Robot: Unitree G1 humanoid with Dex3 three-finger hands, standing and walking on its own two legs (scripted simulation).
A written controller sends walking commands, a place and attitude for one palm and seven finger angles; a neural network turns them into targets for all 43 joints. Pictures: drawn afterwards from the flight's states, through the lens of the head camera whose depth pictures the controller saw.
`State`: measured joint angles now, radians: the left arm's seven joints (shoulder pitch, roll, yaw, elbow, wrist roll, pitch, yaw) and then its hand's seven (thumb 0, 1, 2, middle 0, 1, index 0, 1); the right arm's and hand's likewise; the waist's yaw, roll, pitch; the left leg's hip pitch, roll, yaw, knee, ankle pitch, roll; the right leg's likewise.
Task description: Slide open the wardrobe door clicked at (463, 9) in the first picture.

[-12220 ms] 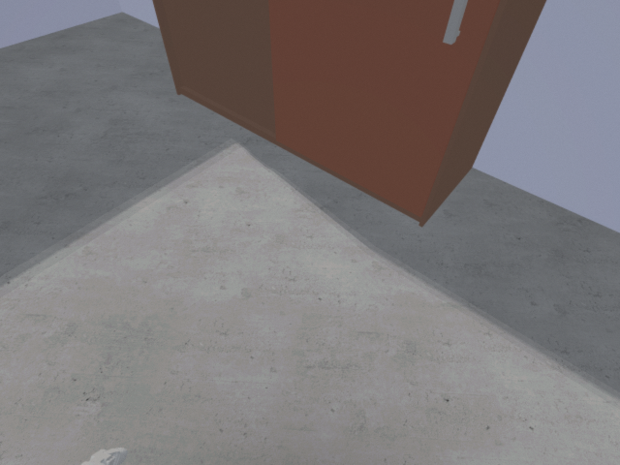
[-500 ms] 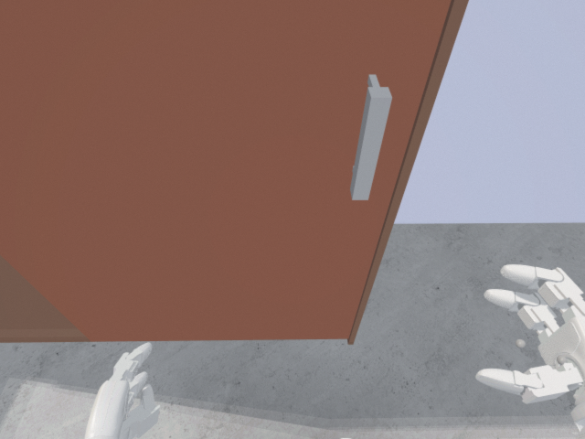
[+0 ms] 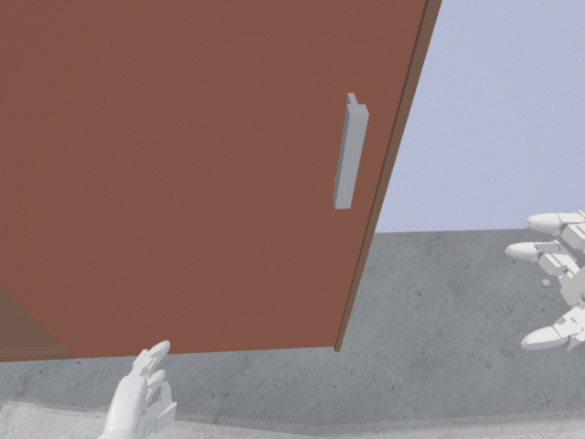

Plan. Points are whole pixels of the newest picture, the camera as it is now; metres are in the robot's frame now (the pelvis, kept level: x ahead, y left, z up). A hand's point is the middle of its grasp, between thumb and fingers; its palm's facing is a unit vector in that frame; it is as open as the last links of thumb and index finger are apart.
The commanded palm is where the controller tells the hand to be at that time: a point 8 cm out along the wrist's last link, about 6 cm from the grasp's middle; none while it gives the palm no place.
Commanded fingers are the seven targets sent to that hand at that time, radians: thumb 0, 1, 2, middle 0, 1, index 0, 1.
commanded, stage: raise the hand with hooked fingers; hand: right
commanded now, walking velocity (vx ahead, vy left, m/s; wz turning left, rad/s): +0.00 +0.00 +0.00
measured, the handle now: (346, 153) +0.53 -0.07 +0.13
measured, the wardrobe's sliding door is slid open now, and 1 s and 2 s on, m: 0.00 0.00 0.00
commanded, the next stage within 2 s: move the hooked fingers beside the handle in 0.50 s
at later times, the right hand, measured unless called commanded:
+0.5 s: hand (527, 272) +0.28 -0.26 +0.15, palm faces -0.01 +1.00 -0.06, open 13.9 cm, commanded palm +0.25 -0.30 +0.16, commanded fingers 0.00 0.50 -0.30 0.30 1.20 0.30 1.20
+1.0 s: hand (478, 237) +0.33 -0.22 +0.15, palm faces -0.07 +1.00 -0.03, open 13.9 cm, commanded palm +0.31 -0.27 +0.15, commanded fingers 0.00 0.50 -0.30 0.30 1.20 0.30 1.20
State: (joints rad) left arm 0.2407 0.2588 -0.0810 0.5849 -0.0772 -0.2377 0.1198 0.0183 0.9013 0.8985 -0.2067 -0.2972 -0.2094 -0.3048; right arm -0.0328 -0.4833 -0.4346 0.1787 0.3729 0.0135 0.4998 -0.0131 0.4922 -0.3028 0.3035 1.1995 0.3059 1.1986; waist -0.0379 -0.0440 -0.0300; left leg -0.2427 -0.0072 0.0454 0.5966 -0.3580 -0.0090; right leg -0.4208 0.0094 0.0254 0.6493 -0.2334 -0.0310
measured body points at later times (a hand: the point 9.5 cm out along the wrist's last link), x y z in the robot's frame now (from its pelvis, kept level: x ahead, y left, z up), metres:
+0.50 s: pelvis +0.01 +0.01 +0.00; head +0.00 +0.02 +0.45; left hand +0.18 +0.25 -0.06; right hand +0.28 -0.31 +0.15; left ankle -0.03 +0.13 -0.72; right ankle +0.07 -0.09 -0.72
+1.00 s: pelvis +0.01 +0.01 +0.00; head +0.01 +0.02 +0.45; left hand +0.17 +0.25 -0.07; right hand +0.33 -0.28 +0.15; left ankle -0.03 +0.13 -0.72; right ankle +0.07 -0.09 -0.72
